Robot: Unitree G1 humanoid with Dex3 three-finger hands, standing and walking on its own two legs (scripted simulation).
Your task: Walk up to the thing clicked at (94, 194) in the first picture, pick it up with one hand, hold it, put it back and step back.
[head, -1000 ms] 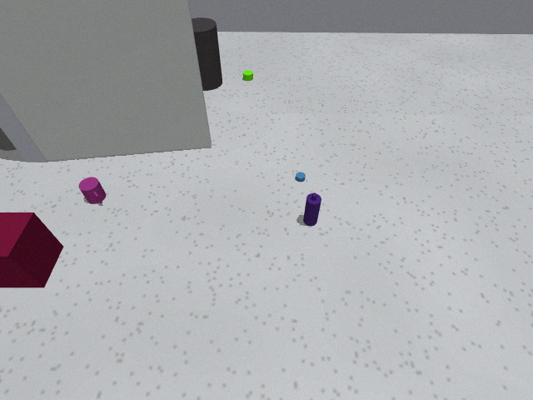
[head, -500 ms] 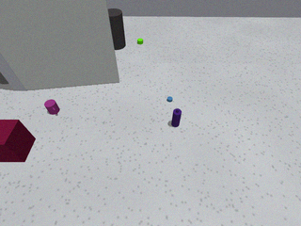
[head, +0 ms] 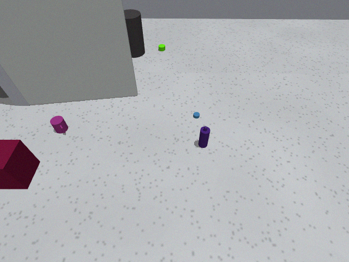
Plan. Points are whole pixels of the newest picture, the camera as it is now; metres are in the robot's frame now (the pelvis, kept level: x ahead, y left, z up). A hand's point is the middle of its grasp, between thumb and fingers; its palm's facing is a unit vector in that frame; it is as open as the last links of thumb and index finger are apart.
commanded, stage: stand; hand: left
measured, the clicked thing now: (60, 125) +1.13 +0.87 -0.73
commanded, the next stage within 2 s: walk up in 0.12 s
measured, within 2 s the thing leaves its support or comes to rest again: neither
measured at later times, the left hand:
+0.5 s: hand out of the picture +0.07 +0.42 -0.18, palm faces +0.17 -0.88 -0.44, open 7.4 cm
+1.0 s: hand (22, 234) +0.22 +0.42 -0.13, palm faces +0.38 -0.82 -0.43, open 7.4 cm
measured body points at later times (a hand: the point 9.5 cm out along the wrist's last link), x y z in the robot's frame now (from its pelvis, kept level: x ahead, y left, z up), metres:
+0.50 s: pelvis +0.07 +0.10 -0.04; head +0.09 +0.12 +0.41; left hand +0.06 +0.46 -0.15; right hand +0.22 -0.23 -0.12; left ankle +0.12 +0.25 -0.75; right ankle -0.01 -0.11 -0.72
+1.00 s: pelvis +0.29 +0.14 -0.02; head +0.30 +0.12 +0.43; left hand +0.20 +0.46 -0.10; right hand +0.49 -0.12 -0.15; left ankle +0.21 +0.26 -0.68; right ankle +0.36 +0.06 -0.75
